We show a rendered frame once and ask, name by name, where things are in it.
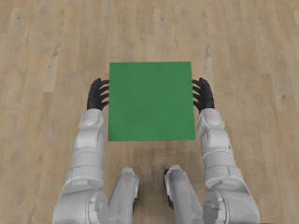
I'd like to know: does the left robot shin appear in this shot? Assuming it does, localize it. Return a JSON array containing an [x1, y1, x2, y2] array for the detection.
[[116, 167, 135, 202]]

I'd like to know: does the robot left upper arm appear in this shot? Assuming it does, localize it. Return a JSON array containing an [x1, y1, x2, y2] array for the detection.
[[53, 188, 110, 224]]

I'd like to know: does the carton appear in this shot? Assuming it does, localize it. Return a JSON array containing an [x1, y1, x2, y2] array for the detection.
[[107, 62, 196, 142]]

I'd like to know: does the robot left hand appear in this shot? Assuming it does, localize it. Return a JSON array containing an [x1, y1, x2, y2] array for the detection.
[[87, 78, 109, 111]]

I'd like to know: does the robot right forearm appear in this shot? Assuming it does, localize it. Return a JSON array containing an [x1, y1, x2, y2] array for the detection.
[[196, 108, 260, 217]]

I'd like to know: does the robot right upper arm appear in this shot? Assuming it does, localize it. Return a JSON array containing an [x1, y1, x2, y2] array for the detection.
[[202, 188, 276, 224]]

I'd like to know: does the right robot thigh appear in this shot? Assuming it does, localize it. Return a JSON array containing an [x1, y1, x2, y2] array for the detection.
[[164, 169, 205, 224]]

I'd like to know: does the robot right hand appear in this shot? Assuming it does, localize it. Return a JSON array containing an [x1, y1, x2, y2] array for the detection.
[[192, 77, 215, 114]]

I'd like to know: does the robot left forearm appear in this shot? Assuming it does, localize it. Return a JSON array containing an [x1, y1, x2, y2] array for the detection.
[[52, 108, 107, 224]]

